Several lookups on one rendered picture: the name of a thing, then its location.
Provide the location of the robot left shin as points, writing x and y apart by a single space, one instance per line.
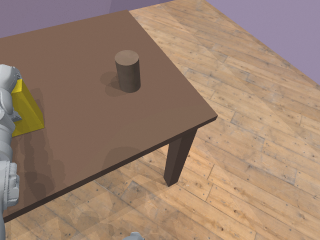
135 234

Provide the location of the robot left forearm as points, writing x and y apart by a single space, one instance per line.
7 126

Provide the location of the left robot upper arm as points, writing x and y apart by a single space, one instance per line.
9 190

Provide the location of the left robot hand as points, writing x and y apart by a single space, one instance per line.
8 80

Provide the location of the table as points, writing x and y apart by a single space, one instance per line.
91 126

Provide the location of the sponge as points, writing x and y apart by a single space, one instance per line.
27 108

